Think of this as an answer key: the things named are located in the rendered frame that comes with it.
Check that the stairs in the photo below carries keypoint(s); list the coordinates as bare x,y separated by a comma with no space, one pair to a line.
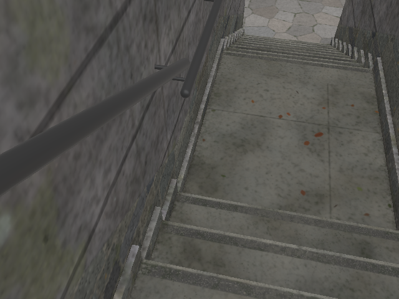
292,49
217,249

